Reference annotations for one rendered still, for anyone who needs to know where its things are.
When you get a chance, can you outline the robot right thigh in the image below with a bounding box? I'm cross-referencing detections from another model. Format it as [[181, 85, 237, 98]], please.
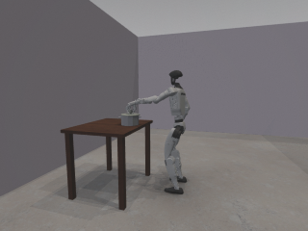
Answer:
[[170, 132, 184, 158]]

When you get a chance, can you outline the robot torso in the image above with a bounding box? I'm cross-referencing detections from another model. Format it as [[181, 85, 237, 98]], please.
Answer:
[[168, 86, 186, 133]]

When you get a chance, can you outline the left robot hand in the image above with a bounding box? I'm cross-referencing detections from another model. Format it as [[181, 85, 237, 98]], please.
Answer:
[[125, 101, 137, 114]]

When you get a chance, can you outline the robot right upper arm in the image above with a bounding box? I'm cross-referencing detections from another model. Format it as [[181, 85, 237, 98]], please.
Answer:
[[185, 93, 191, 112]]

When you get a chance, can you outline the robot left upper arm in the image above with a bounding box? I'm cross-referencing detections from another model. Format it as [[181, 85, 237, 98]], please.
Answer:
[[153, 87, 178, 104]]

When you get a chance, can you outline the lid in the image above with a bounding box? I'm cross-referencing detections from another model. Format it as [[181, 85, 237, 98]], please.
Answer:
[[121, 113, 140, 116]]

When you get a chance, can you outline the left robot forearm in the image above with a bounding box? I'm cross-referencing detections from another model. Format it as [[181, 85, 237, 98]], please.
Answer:
[[135, 95, 157, 105]]

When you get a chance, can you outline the pot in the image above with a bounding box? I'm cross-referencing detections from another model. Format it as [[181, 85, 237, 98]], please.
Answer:
[[119, 115, 141, 126]]

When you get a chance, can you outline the table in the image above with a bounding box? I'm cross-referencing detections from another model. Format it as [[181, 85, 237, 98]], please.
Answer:
[[61, 118, 153, 211]]

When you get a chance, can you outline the right robot forearm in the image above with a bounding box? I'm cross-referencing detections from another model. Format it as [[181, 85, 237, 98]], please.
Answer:
[[181, 111, 189, 120]]

